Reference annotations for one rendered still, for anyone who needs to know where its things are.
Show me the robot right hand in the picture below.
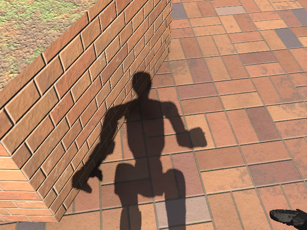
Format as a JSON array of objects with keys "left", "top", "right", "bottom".
[{"left": 270, "top": 209, "right": 307, "bottom": 230}]

